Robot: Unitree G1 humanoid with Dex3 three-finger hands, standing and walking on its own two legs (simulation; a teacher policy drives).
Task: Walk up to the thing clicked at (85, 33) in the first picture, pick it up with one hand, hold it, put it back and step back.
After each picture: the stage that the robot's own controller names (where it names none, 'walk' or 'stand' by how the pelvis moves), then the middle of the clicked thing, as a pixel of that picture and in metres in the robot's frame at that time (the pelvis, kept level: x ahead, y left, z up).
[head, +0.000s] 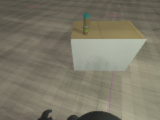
stand; (86, 24) +1.08 +0.13 +0.04
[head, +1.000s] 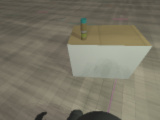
walk; (83, 30) +0.97 +0.18 +0.06
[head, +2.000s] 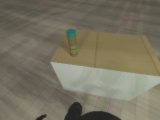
walk; (72, 44) +0.60 +0.23 +0.05
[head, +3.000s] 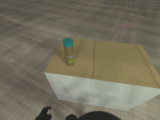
stand; (69, 53) +0.51 +0.21 +0.06
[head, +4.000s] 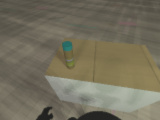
stand; (69, 56) +0.49 +0.21 +0.04
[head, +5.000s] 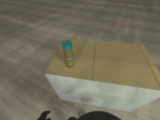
stand; (68, 55) +0.51 +0.22 +0.04
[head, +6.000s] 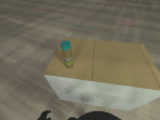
stand; (67, 56) +0.49 +0.22 +0.04
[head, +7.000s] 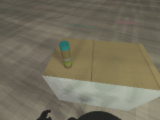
stand; (66, 56) +0.49 +0.23 +0.04
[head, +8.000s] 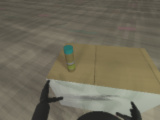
rise first; (70, 60) +0.48 +0.22 +0.04
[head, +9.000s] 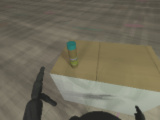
go down; (73, 56) +0.51 +0.21 +0.05
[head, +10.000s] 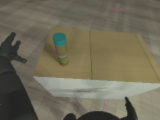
go down; (62, 52) +0.47 +0.19 +0.07
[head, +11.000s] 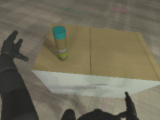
approach; (61, 46) +0.50 +0.19 +0.09
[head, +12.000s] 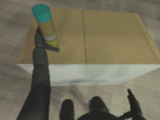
close in; (48, 32) +0.53 +0.21 +0.14
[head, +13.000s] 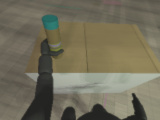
lift; (54, 40) +0.49 +0.20 +0.15
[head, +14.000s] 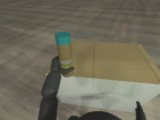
lift; (65, 57) +0.33 +0.16 +0.22
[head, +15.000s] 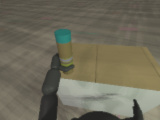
hold; (65, 55) +0.33 +0.16 +0.24
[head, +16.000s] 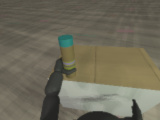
hold; (68, 58) +0.33 +0.15 +0.22
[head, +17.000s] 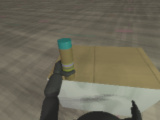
hold; (67, 61) +0.33 +0.16 +0.20
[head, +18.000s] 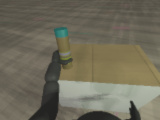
crouch; (64, 50) +0.40 +0.18 +0.22
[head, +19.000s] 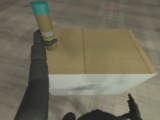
lower; (46, 29) +0.52 +0.23 +0.22
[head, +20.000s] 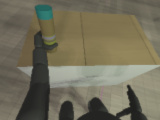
lower; (48, 33) +0.53 +0.21 +0.13
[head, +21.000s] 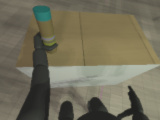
lower; (47, 34) +0.53 +0.21 +0.13
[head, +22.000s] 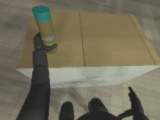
lower; (47, 34) +0.53 +0.21 +0.13
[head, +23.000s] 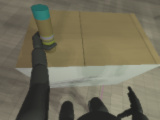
lower; (46, 33) +0.53 +0.21 +0.13
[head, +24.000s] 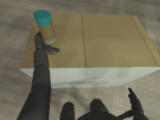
open; (49, 36) +0.52 +0.21 +0.12
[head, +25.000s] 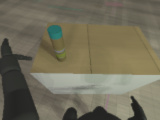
sink last; (58, 46) +0.48 +0.20 +0.10
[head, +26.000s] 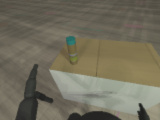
stand; (72, 51) +0.53 +0.21 +0.09
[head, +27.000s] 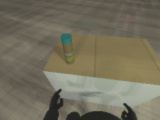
stand; (68, 50) +0.50 +0.20 +0.09
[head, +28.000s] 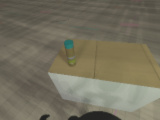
stand; (70, 54) +0.52 +0.21 +0.05
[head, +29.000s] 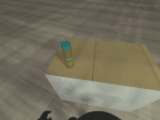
stand; (68, 56) +0.50 +0.22 +0.04
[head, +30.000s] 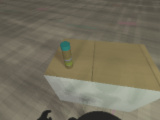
stand; (67, 56) +0.49 +0.23 +0.04
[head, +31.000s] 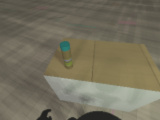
stand; (67, 56) +0.48 +0.23 +0.04
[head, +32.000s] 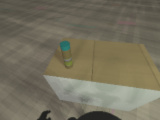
stand; (67, 56) +0.49 +0.23 +0.04
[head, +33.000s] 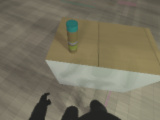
walk; (72, 39) +0.55 +0.17 +0.06
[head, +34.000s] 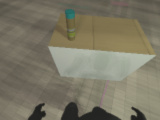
walk; (70, 26) +0.71 +0.25 +0.06
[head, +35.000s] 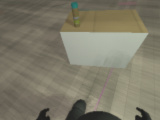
walk; (75, 16) +1.03 +0.31 +0.07
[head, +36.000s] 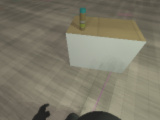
stand; (82, 20) +1.09 +0.19 +0.06
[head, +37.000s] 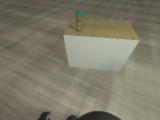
stand; (78, 22) +1.13 +0.22 +0.04
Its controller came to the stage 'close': yes
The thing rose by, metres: 0.21
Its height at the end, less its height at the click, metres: +0.00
